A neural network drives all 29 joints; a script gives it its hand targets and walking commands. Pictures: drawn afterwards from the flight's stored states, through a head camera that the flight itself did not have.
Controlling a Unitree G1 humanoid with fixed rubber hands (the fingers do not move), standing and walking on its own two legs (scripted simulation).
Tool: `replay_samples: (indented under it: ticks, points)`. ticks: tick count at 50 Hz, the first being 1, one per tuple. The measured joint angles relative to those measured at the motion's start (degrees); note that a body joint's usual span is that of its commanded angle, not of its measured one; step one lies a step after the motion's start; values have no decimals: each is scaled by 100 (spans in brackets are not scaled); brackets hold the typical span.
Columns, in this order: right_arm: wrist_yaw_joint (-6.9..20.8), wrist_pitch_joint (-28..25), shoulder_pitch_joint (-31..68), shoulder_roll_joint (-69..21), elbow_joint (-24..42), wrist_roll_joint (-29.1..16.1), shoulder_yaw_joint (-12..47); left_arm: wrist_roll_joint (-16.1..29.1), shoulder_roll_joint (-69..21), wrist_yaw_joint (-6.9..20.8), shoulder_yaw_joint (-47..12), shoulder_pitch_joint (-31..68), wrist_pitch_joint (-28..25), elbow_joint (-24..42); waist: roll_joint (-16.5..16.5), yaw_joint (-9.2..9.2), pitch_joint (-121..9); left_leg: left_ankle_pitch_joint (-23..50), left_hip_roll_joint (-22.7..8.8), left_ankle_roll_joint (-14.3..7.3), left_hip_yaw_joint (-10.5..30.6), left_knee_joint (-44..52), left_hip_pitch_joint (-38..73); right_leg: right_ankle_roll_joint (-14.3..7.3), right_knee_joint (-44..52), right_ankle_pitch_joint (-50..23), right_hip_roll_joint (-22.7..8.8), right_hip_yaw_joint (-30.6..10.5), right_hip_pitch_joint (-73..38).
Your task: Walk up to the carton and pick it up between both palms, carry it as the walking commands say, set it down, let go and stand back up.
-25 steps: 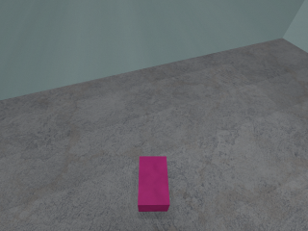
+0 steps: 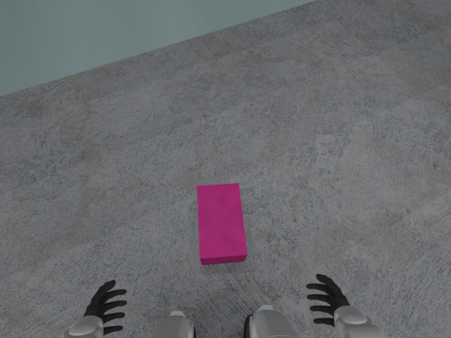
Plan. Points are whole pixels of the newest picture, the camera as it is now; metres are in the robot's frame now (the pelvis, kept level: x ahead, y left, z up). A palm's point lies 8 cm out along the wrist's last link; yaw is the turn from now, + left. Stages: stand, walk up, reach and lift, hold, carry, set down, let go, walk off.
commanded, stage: reach and lift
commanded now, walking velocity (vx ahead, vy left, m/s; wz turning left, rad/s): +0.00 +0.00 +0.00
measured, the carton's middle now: (220, 223) +0.50 +0.01 -0.67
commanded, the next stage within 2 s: none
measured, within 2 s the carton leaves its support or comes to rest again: neither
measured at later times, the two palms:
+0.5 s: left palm (123, 271) +0.24 +0.21 -0.14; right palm (320, 254) +0.27 -0.20 -0.14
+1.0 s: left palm (146, 209) +0.39 +0.19 -0.18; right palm (294, 195) +0.42 -0.18 -0.18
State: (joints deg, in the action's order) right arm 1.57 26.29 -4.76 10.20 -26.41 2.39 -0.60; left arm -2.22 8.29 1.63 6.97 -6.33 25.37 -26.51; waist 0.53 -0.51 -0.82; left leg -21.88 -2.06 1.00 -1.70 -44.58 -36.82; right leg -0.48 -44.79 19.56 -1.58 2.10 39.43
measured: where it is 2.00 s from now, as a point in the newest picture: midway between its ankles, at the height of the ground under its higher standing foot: outside the picture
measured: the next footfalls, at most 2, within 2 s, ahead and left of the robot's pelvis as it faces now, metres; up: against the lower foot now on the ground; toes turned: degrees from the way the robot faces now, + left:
none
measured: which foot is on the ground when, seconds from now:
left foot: down 0.00-1.00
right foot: down 0.00-1.00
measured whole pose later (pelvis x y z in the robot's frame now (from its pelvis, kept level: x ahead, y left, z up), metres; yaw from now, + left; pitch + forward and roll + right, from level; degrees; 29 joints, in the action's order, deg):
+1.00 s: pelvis -0.07 -0.01 -0.08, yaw +1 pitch +40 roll +2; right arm -3.6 10.0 60.9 15.0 -55.7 0.2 -9.5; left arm 1.9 8.2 -7.7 16.1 55.1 8.9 -50.0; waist -0.6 -2.7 -3.7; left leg -19.1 -2.1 1.4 -1.9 -61.4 -82.5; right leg -1.3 -61.2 16.0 -1.7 0.8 85.4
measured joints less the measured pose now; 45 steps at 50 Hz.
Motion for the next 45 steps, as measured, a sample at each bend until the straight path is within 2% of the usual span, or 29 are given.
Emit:
replay_samples:
  ticks: [6, 13, 21, 26, 33, 45]
  points:
    - [78, -235, 548, 87, -9, -25, -190, 120, -44, -118, -18, 272, -189, 244, 83, 14, -91, -205, -3, -23, 12, -775, -881, 28, -675, 136, -16, -24, 843]
    - [186, -140, 1263, 150, -148, -31, -372, 50, -298, -301, 83, 900, -51, 293, -25, -28, 61, -159, 5, -61, -41, -1140, -1293, 40, -1022, 59, -29, -96, 1271]
    - [238, 106, 2891, 379, -932, -68, -585, 219, -345, -607, 218, 2412, 300, -46, -65, -103, 454, -112, 28, -91, -73, -1599, -1724, 41, -1474, -3, -58, -152, 1712]
    - [172, 66, 3922, 417, -1547, -9, -683, 274, -362, -785, 362, 3365, 304, -484, -72, -160, 513, -12, 55, -99, -103, -1705, -2108, 45, -1619, -87, -83, -193, 2120]
    - [-37, -330, 5020, 347, -2255, 107, -885, 292, -256, -931, 605, 4476, -70, -1230, -34, -155, 386, 129, 75, -59, -42, -1770, -2827, 12, -1692, -198, -102, -143, 2818]
    - [-405, -1328, 6209, 441, -2912, -162, -875, 422, -47, -985, 832, 5792, -1283, -2270, -74, -183, -182, 246, 40, 19, -15, -1755, -4163, -53, -1720, -296, -61, -125, 4184]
